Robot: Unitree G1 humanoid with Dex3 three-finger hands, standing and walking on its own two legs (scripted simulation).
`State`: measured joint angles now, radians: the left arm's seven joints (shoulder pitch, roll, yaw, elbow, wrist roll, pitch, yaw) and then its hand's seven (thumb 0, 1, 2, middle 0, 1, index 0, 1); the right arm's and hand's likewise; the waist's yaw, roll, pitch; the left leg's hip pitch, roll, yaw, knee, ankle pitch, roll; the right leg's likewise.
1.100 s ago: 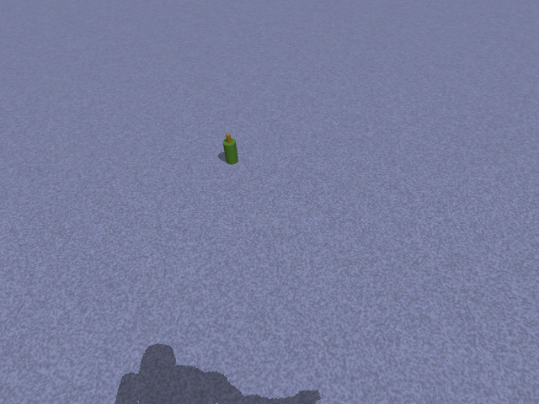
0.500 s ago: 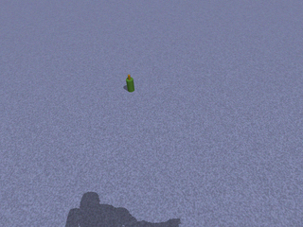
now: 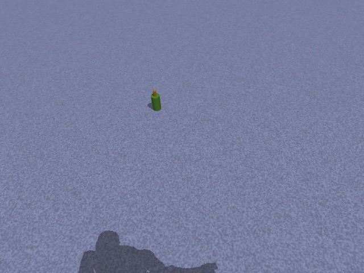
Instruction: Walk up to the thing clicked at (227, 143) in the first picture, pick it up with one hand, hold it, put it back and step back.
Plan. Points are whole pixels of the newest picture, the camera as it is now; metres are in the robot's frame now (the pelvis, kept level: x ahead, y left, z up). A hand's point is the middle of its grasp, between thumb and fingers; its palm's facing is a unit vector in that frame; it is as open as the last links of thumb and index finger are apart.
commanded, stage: stand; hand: left
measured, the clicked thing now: (155, 99) +1.50 +0.26 -0.69
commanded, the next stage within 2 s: walk up in 0.02 s
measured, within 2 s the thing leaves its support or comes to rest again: neither
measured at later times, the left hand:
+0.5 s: hand out of the picture +0.16 +0.38 -0.18, palm faces +0.01 -0.94 -0.34, open 7.4 cm
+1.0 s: hand (99, 156) +0.52 +0.32 -0.14, palm faces -0.01 -0.94 -0.35, open 7.4 cm
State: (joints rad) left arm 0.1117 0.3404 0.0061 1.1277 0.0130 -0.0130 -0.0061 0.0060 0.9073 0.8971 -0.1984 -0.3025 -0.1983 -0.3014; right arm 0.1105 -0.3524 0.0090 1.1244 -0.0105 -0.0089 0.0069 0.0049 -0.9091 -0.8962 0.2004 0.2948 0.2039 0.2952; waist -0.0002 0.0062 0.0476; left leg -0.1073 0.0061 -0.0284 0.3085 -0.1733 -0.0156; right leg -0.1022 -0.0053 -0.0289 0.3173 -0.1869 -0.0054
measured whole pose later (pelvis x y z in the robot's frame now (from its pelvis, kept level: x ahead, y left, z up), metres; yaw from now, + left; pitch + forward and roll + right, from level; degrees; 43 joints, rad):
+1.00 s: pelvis +0.39 +0.06 -0.02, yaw +1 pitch -2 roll +1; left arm 0.13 0.36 0.06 0.85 0.00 -0.07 -0.07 0.01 0.91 0.90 -0.20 -0.30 -0.20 -0.30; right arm 0.33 -0.41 -0.04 0.91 0.00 -0.05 0.03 0.01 -0.91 -0.90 0.20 0.29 0.20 0.30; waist -0.01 0.02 0.10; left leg -0.26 0.03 0.01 1.15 -0.45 0.03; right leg -0.34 -0.04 -0.06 0.60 -0.23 -0.04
